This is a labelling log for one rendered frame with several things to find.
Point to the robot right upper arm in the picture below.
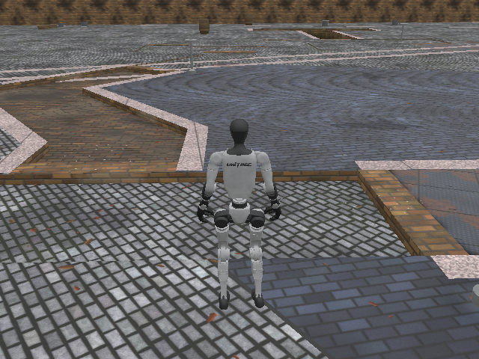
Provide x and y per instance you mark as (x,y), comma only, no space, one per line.
(263,159)

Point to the left robot forearm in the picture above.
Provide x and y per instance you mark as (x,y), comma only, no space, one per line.
(205,198)

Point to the right robot forearm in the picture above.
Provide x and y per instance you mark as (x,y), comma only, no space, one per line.
(273,198)

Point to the robot left thigh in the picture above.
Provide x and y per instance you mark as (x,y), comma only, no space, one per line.
(221,219)

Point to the left robot shin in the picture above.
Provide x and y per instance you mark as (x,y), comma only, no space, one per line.
(223,275)

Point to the robot right hand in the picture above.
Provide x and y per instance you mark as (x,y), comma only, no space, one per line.
(277,211)

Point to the robot left hand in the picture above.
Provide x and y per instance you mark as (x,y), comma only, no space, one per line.
(201,212)

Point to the robot left upper arm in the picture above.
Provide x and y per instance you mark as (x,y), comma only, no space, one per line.
(212,170)

